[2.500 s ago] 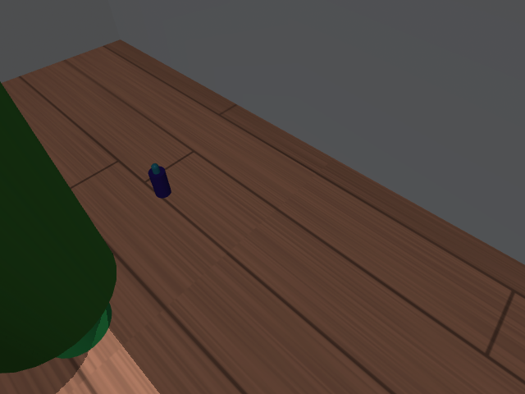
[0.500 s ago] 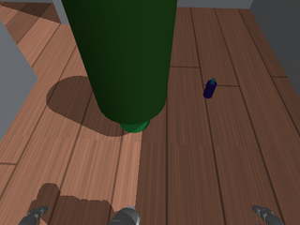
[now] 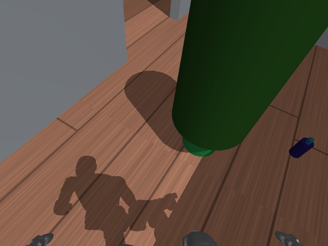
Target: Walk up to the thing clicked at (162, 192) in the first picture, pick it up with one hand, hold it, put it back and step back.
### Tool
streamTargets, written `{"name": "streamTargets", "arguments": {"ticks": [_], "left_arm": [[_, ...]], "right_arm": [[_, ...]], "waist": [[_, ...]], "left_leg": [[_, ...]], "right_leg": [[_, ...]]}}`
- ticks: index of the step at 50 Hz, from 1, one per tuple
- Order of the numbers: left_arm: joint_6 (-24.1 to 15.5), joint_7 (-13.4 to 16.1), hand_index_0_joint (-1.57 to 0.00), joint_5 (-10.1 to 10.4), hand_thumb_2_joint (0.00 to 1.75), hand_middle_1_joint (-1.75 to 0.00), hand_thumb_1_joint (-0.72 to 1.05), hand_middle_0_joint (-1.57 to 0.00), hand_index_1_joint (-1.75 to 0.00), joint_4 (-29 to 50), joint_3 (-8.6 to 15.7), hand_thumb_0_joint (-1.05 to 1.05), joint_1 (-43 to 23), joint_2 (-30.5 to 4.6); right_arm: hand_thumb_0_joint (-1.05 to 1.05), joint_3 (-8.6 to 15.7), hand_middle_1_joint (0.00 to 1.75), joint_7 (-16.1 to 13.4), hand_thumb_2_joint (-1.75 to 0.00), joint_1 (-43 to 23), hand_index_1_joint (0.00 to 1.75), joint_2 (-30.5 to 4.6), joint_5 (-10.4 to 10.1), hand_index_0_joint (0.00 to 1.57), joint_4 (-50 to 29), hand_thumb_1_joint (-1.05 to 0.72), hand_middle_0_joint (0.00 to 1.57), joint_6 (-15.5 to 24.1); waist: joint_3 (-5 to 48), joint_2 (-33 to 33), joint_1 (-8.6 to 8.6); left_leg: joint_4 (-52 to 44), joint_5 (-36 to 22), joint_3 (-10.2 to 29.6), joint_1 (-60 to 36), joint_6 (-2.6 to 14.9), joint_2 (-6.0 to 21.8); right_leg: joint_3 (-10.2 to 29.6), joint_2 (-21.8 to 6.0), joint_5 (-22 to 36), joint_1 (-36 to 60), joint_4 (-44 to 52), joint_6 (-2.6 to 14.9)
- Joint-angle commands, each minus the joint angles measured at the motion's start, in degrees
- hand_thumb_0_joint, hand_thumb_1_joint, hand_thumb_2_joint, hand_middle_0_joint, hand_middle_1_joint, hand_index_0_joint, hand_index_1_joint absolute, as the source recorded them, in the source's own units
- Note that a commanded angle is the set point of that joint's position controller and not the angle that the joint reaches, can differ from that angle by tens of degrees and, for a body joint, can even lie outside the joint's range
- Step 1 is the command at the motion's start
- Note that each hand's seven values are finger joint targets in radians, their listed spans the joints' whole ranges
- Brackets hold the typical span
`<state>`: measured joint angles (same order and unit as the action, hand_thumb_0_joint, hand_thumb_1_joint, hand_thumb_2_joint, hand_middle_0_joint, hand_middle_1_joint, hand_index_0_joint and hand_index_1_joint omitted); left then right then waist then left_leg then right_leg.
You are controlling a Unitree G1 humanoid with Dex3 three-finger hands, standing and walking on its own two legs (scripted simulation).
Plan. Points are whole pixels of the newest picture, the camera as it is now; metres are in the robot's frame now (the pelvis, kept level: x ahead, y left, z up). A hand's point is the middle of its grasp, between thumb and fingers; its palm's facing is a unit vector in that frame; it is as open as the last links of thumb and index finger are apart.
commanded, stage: walk up
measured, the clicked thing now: (303, 146) +0.79 -0.99 -0.66
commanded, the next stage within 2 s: stand in 1.82 s
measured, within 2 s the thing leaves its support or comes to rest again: neither
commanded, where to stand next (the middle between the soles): +0.09 +0.00 m, yaw +49 degrees
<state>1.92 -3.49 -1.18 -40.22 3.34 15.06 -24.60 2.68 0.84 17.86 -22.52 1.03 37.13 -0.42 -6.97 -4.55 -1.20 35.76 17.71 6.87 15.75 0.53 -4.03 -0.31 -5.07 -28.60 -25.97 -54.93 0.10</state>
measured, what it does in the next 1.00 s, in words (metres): steps on the spot, turning left: right foot, then left foot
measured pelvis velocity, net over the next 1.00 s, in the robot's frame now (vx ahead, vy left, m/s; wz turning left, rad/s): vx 0.00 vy -0.05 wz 0.75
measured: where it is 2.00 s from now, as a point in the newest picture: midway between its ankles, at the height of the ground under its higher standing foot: outside the picture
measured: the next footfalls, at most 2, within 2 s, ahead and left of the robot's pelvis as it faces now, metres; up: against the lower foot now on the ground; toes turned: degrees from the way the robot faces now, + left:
right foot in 0.12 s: +0.13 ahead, -0.15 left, +0.00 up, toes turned +7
left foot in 0.50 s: -0.01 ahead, +0.11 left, +0.00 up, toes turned +25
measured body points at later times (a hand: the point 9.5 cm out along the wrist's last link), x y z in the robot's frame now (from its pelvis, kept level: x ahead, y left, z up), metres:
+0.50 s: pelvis -0.01 -0.03 -0.01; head +0.02 -0.01 +0.43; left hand -0.08 +0.33 -0.10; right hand +0.21 -0.30 -0.11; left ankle -0.05 +0.09 -0.73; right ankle +0.09 -0.15 -0.72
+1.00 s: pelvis +0.00 -0.05 -0.01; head +0.04 -0.03 +0.44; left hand -0.15 +0.23 -0.11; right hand +0.31 -0.21 -0.11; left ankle -0.06 +0.07 -0.67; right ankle +0.11 -0.12 -0.72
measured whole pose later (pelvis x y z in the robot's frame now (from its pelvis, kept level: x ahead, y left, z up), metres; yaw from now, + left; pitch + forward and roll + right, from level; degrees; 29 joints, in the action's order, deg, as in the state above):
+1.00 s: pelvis +0.00 -0.05 -0.01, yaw +43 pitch -3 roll +1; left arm -1.0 -1.4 -2.0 -45.6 1.6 13.3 -22.0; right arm 3.1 -0.7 12.6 -24.8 0.4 44.6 0.3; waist -8.1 0.1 -2.1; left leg 60.9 27.8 3.2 29.1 0.7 -3.2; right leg -5.4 -5.6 -20.2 -19.4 -42.2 0.9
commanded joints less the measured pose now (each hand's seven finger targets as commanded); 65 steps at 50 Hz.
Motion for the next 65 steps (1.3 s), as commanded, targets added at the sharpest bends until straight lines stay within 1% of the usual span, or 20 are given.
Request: {"name": "streamTargets", "arguments": {"ticks": [1,5,7,8,13,23,24,26,27,30,35,40,42,44,48,54,56,57,58,65], "left_arm": [[-2.5,1.9,-0.20,0.6,0.90,-0.30,0.90,-0.20,-0.30,6.4,3.8,0.00,-0.7,-8.6],[-3.6,3.2,-0.20,1.1,0.90,-0.30,0.90,-0.20,-0.30,4.3,3.5,0.00,3.6,-8.4],[-4.1,4.1,-0.20,-0.2,0.90,-0.30,0.90,-0.20,-0.30,4.3,5.4,0.00,6.6,-17.6],[-3.8,3.7,-0.20,-0.1,0.90,-0.30,0.90,-0.20,-0.30,5.3,5.8,0.00,-0.4,-19.8],[-4.4,4.1,-0.20,-1.0,0.90,-0.30,0.90,-0.20,-0.30,4.1,5.4,0.00,-2.9,-15.6],[-2.0,1.6,-0.20,-0.6,0.90,-0.30,0.90,-0.20,-0.30,4.5,5.1,0.00,-4.3,-15.7],[-1.5,1.6,-0.20,-0.3,0.90,-0.30,0.90,-0.20,-0.30,4.0,4.3,0.00,-2.6,-13.5],[-1.2,2.2,-0.20,0.5,0.90,-0.30,0.90,-0.20,-0.30,5.9,3.1,0.00,-5.0,-10.5],[-1.8,3.0,-0.20,0.3,0.90,-0.30,0.90,-0.20,-0.30,5.4,4.2,0.00,-8.7,-14.7],[-2.2,3.1,-0.20,1.1,0.90,-0.30,0.90,-0.20,-0.30,0.1,3.9,0.00,1.0,-13.3],[-2.3,3.3,-0.20,0.6,0.90,-0.30,0.90,-0.20,-0.30,0.6,3.5,0.00,-1.4,-11.3],[-3.7,3.8,-0.20,0.4,0.90,-0.30,0.90,-0.20,-0.30,-1.2,3.5,0.00,3.4,-10.0],[-4.5,4.1,-0.20,-1.0,0.90,-0.30,0.90,-0.20,-0.30,-0.9,5.3,0.00,4.5,-18.7],[-4.3,3.6,-0.20,-0.3,0.90,-0.30,0.90,-0.20,-0.30,1.0,5.7,0.00,-3.4,-19.1],[-4.7,3.7,-0.20,-1.2,0.90,-0.30,0.90,-0.20,-0.30,-1.9,4.6,0.00,-1.3,-15.5],[-3.1,2.7,-0.20,0.0,0.90,-0.30,0.90,-0.20,-0.30,-1.1,3.6,0.00,-2.5,-14.1],[-2.4,2.7,-0.20,0.3,0.90,-0.30,0.90,-0.20,-0.30,-1.6,1.6,0.00,-0.1,-8.9],[-2.1,2.5,-0.20,1.2,0.90,-0.30,0.90,-0.20,-0.30,-1.0,0.7,0.00,0.5,-5.4],[-1.7,3.4,-0.20,1.0,0.90,-0.30,0.90,-0.20,-0.30,-2.6,2.5,0.00,-2.2,-11.2],[-2.8,3.1,-0.20,0.7,0.90,-0.30,0.90,-0.20,-0.30,-9.4,2.5,0.00,4.2,-9.7]], "right_arm": [[0.00,5.7,0.30,-1.3,-0.90,-1.0,0.30,-14.8,1.3,0.20,-6.6,-0.90,0.20,1.1],[0.00,5.5,0.30,-1.5,-0.90,-4.0,0.30,-13.8,0.6,0.20,-8.1,-0.90,0.20,0.7],[0.00,3.4,0.30,-2.2,-0.90,-2.4,0.30,-7.2,0.0,0.20,-9.0,-0.90,0.20,0.6],[0.00,4.8,0.30,-2.8,-0.90,0.3,0.30,-11.6,0.8,0.20,-7.3,-0.90,0.20,-0.2],[0.00,6.4,0.30,0.9,-0.90,2.6,0.30,-12.6,0.6,0.20,-3.5,-0.90,0.20,-0.4],[0.00,6.3,0.30,0.7,-0.90,5.8,0.30,-12.7,-0.3,0.20,3.1,-0.90,0.20,1.2],[0.00,6.8,0.30,0.2,-0.90,8.1,0.30,-14.5,0.1,0.20,3.9,-0.90,0.20,1.7],[0.00,8.3,0.30,-0.9,-0.90,5.0,0.30,-25.6,1.3,0.20,0.6,-0.90,0.20,2.2],[0.00,8.2,0.30,-1.2,-0.90,3.5,0.30,-25.0,0.8,0.20,1.3,-0.90,0.20,2.3],[0.00,5.3,0.30,-2.6,-0.90,-1.3,0.30,-17.9,-0.3,0.20,0.9,-0.90,0.20,3.0],[0.00,5.0,0.30,-3.2,-0.90,2.5,0.30,-17.3,0.0,0.20,1.6,-0.90,0.20,3.3],[0.00,4.2,0.30,-3.4,-0.90,-2.7,0.30,-15.8,-0.9,0.20,-0.1,-0.90,0.20,2.1],[0.00,2.8,0.30,-3.4,-0.90,-3.0,0.30,-10.2,-1.3,0.20,-1.6,-0.90,0.20,1.7],[0.00,4.6,0.30,-4.3,-0.90,-1.5,0.30,-16.3,-0.3,0.20,1.5,-0.90,0.20,1.6],[0.00,4.4,0.30,-1.7,-0.90,-1.3,0.30,-13.5,-0.3,0.20,4.5,-0.90,0.20,2.2],[0.00,3.9,0.30,-1.4,-0.90,0.0,0.30,-10.0,-0.6,0.20,8.2,-0.90,0.20,3.3],[0.00,4.3,0.30,-2.2,-0.90,1.0,0.30,-12.3,0.1,0.20,9.1,-0.90,0.20,4.2],[0.00,4.7,0.30,-2.5,-0.90,-2.0,0.30,-16.8,0.9,0.20,7.4,-0.90,0.20,4.6],[0.00,5.5,0.30,-2.6,-0.90,-2.5,0.30,-20.7,0.3,0.20,7.4,-0.90,0.20,4.4],[0.00,2.8,0.30,-2.3,-0.90,-9.5,0.30,-15.2,-0.5,0.20,8.8,-0.90,0.20,3.9]], "waist": [[5.9,15.5,0.44],[10.9,14.1,-2.31],[13.1,-8.7,-4.08],[12.3,-10.4,-0.72],[5.2,-9.7,0.39],[9.3,-3.7,1.44],[10.2,2.1,2.76],[3.7,19.6,4.07],[-0.3,13.9,4.45],[6.0,12.8,-0.51],[7.5,14.1,1.34],[11.1,12.1,-2.43],[8.9,-6.5,-3.30],[4.4,-4.8,-0.28],[3.0,-4.5,-0.72],[8.1,-6.3,0.70],[9.4,2.6,1.73],[8.6,16.1,0.44],[6.3,13.1,2.81],[7.8,12.6,-1.33]], "left_leg": [[-6.2,-35.4,13.1,4.9,10.85,10.4],[3.2,-29.9,16.2,8.5,5.97,5.2],[21.4,4.2,0.6,22.0,0.46,-5.0],[31.3,18.0,-1.8,19.6,0.04,-0.1],[28.3,5.4,-1.3,17.8,-1.11,5.6],[-0.5,4.3,-11.4,-4.6,-0.59,0.7],[-4.6,7.1,-6.3,-10.1,0.99,1.1],[-21.1,20.7,38.0,-2.9,14.46,21.9],[-20.9,14.7,38.4,2.8,16.73,22.5],[-8.0,-10.2,18.0,-1.5,11.75,13.7],[-2.4,-31.0,18.8,-0.7,12.84,13.5],[6.9,-26.4,15.6,5.9,9.45,8.4],[23.9,1.1,2.8,23.4,2.27,-4.5],[35.9,18.0,2.0,22.9,0.28,1.2],[22.7,9.3,-4.0,17.3,0.10,3.5],[-1.1,-1.1,-11.2,-1.8,0.06,-0.1],[-7.7,2.3,-1.0,-11.3,2.53,3.2],[-14.6,9.3,24.2,-9.1,8.53,18.0],[-16.5,11.2,29.1,0.8,15.11,22.6],[-7.3,-3.6,11.0,6.3,9.14,13.3]], "right_leg": [[-0.8,2.9,4.3,4.5,5.1,0.81],[-0.7,5.8,18.1,15.6,21.6,3.08],[25.6,-19.9,24.9,24.6,33.8,8.58],[34.2,-27.8,17.8,16.6,36.6,17.01],[9.0,-14.5,5.4,12.0,33.1,11.57],[-4.6,-15.2,-5.7,2.4,22.1,7.16],[-6.2,-12.9,-8.8,-2.5,13.0,4.82],[-3.0,-1.2,-6.7,-19.3,-7.0,-1.25],[2.2,-2.9,-4.9,-15.7,-9.0,-0.42],[1.9,-2.7,1.4,-9.0,-6.8,0.63],[0.1,0.6,0.0,-3.5,-2.0,1.27],[-0.9,4.1,10.5,11.4,18.6,4.25],[28.0,-15.2,6.8,19.9,33.7,10.70],[36.9,-25.6,7.3,12.0,38.5,19.84],[11.2,-12.2,12.2,11.5,30.2,11.91],[3.6,-10.5,14.6,6.9,22.8,10.25],[0.5,-7.6,7.8,-1.9,11.6,5.66],[-2.4,-0.9,-0.3,-9.5,4.1,0.72],[1.4,-1.6,-8.6,-4.7,0.5,0.82],[-1.9,1.1,4.1,10.2,15.3,1.84]]}}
